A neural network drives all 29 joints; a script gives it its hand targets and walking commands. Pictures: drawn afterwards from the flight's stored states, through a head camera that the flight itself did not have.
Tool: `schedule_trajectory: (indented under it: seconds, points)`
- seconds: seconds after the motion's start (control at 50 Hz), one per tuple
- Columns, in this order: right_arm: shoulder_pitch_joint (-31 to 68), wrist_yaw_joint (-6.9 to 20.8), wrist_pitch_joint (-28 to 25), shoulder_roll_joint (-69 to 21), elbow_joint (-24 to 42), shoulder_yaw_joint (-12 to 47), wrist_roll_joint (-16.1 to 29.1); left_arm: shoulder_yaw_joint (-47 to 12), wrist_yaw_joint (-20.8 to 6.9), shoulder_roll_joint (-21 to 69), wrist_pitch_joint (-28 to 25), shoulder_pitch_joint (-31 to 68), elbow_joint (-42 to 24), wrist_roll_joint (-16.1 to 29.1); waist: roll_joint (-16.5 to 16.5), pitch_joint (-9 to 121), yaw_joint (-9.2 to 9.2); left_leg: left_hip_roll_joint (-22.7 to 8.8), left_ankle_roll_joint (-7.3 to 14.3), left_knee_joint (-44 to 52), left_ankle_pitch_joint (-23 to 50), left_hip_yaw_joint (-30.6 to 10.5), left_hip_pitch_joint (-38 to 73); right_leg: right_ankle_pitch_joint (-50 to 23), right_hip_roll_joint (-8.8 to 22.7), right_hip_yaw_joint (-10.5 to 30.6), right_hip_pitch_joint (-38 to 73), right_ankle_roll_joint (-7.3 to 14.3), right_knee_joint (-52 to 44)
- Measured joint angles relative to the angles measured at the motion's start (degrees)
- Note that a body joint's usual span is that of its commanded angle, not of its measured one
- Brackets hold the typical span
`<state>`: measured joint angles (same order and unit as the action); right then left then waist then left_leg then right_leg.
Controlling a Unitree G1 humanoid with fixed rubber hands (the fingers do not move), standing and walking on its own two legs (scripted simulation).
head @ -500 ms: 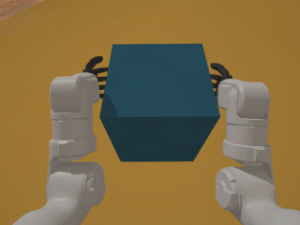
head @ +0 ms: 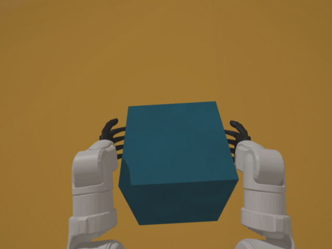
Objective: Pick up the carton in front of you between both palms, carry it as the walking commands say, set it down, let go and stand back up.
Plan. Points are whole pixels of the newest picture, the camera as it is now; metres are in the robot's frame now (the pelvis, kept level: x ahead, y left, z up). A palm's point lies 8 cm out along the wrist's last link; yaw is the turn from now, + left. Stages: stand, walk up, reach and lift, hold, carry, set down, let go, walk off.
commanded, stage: carry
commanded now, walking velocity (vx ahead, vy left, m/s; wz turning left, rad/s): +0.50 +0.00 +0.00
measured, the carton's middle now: (175, 166) +0.33 +0.00 +0.01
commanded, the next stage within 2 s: none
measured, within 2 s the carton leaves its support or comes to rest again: neither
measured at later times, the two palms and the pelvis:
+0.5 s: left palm (118, 81) +0.56 +0.17 +0.10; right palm (220, 86) +0.54 -0.13 +0.10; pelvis +0.29 +0.02 +0.01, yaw -2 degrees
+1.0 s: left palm (126, 61) +0.65 +0.15 +0.11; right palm (219, 66) +0.63 -0.15 +0.10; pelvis +0.38 +0.01 +0.01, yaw -2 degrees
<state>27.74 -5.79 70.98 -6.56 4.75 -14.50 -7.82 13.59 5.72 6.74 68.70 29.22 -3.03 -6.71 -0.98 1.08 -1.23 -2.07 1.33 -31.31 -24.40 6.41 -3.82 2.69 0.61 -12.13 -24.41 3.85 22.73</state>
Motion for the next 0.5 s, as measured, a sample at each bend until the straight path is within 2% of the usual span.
schedule_trajectory:
  seconds: [0.02, 0.06, 0.1, 0.14, 0.2, 0.26, 0.32, 0.34, 0.36, 0.4, 0.44, 0.46, 0.5]
  points:
    - [-2.05, 0.27, -0.5, 0.06, 2.17, 0.24, 0.4, -0.68, 0.02, 1.12, -1.01, -1.97, -1.83, -0.33, -0.65, -0.47, -0.46, -0.16, -0.68, -10.01, -0.14, -1.64, -4.16, 2.57, -0.14, -0.43, -0.04, 0.61, 2.11]
    - [-6.14, 0.7, -1.28, -0.53, 5.91, 0.63, 1.04, -1.74, 0.12, 2.95, -1.96, -6.19, -5.73, -0.74, -0.28, -1.16, -0.84, 1.33, -1.22, -27.77, -1.81, -3.97, -13.15, 5.66, 0.42, -0.5, 1.22, 0.52, 3.14]
    - [-10.22, 0.89, -1.98, -2.04, 9.45, 1.39, 1.19, -3.2, 0.1, 3.34, -2.25, -10.89, -10.01, -0.33, 0.33, -1.4, -0.8, 1.42, -1.11, -32.89, -0.43, -3.81, -19.68, 6.66, 0.89, -0.28, 4.08, -0.63, 1.27]
    - [-13.63, 0.88, -2.45, -2.2, 12.41, 3.9, 0.98, -5.11, -0.02, 2.13, -2.13, -14.1, -13.09, 0.69, 0.73, -1.2, -0.78, 0.48, -1.36, -28.27, 1.09, -3.09, -23.84, 7.65, 1.17, -0.03, 7.44, -0.9, -1.25]
    - [-16.72, 0.78, -2.56, -1.36, 15.58, 6.95, 1.08, -6.68, -0.09, 1.41, -1.98, -17.13, -16.63, 1.33, 1.01, 0.34, -0.72, -0.88, -1.83, -15.39, 4.05, -1.8, -26.87, 9.66, 1.68, 0.63, 12.1, -1.73, -3.77]
    - [-18.32, 0.71, -2.1, -1.12, 17.86, 8.05, 1.08, -7.56, -0.28, 1.19, -1.4, -18.4, -18.7, 1.33, 1.0, 2.26, -0.09, -0.98, -2.21, -3.28, 12.88, 0.18, -26.83, 13.21, 2.37, 0.98, 16.73, -3.22, -3.84]
    - [-18.58, 0.68, -0.91, -1.08, 18.43, 8.38, 0.86, -7.72, -0.79, 1.16, -0.22, -18.54, -19.15, 0.68, 0.7, 4.36, 0.51, -0.34, -2.4, 6.65, 24.76, 3.87, -22.98, 19.61, 3.2, 1.28, 20.34, -5.07, 1.22]
    - [-18.32, 0.62, -0.56, -1.14, 17.92, 8.6, 0.73, -7.46, -0.93, 1.14, 0.18, -18.4, -18.92, 0.34, 0.78, 5.28, 0.59, -0.23, -0.59, 7.04, 25.32, 4.65, -21.42, 22.4, 3.63, 1.45, 20.62, -5.7, 4.66]
    - [-17.94, 0.61, -0.69, -1.18, 16.48, 8.92, 0.53, -6.68, -1.12, 1.11, 0.58, -17.97, -18.12, 0.17, 2.21, 6.03, 1.0, 0.54, 1.46, 4.8, 21.79, 5.42, -21.25, 23.6, 5.02, 2.2, 19.44, -6.12, 9.35]
    - [-16.74, 0.62, -0.35, -1.33, 13.31, 8.88, 0.28, -5.37, -1.27, 1.18, 1.51, -17.4, -16.32, -0.27, 3.35, 6.64, 1.6, 0.85, 3.24, 1.99, 16.79, 6.07, -20.89, 27.16, 4.78, 5.48, 14.8, -6.7, 19.7]
    - [-16.65, 0.62, 0.15, -1.37, 11.27, 8.58, 0.26, -5.14, -1.31, 1.26, 2.09, -17.57, -14.65, -0.73, 3.1, 6.83, 1.81, 0.36, 2.33, 3.11, 16.0, 6.09, -19.21, 30.5, 3.25, 6.9, 11.05, -6.26, 22.38]
    - [-16.85, 0.62, 0.35, -1.35, 10.73, 8.49, 0.25, -5.29, -1.32, 1.21, 2.22, -17.7, -13.97, -0.86, 2.82, 6.79, 1.89, 0.17, 2.23, 4.12, 15.91, 6.05, -18.21, 30.43, 2.75, 6.84, 10.04, -5.98, 20.0]
    - [-17.19, 0.62, 0.46, -1.29, 10.49, 8.36, 0.22, -5.55, -1.34, 1.2, 2.17, -17.76, -13.25, -0.96, 2.31, 6.31, 2.0, -0.11, 2.16, 5.57, 15.54, 5.95, -16.34, 25.51, 2.3, 5.81, 9.24, -5.61, 12.24]
